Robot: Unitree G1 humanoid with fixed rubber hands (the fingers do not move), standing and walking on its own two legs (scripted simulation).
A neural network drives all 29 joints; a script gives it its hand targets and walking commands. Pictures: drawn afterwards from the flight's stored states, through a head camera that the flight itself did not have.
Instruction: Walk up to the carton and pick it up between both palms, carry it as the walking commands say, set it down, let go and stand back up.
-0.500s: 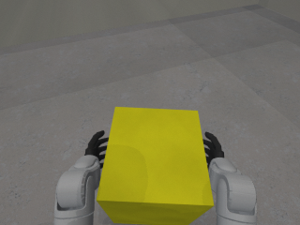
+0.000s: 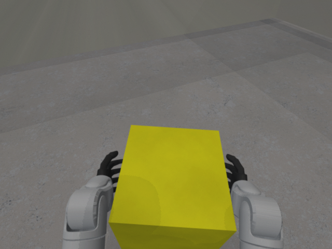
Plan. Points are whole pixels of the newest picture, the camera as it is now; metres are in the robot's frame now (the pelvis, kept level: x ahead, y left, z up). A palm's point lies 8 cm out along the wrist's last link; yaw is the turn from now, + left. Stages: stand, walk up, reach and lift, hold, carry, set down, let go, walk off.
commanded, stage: carry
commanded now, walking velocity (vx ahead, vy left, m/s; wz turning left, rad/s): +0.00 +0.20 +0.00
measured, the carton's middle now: (170, 196) +0.27 +0.00 +0.03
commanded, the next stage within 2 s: none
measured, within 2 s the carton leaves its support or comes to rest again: neither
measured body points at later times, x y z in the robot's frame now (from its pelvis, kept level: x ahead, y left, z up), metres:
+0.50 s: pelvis -0.09 +0.12 -0.01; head -0.06 +0.11 +0.44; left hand +0.19 +0.29 +0.06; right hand +0.21 -0.01 +0.06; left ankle -0.01 +0.22 -0.73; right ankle -0.07 +0.03 -0.73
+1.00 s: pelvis -0.18 +0.24 +0.00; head -0.18 +0.24 +0.45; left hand +0.09 +0.40 +0.07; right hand +0.11 +0.11 +0.08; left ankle -0.10 +0.33 -0.73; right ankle -0.19 +0.13 -0.73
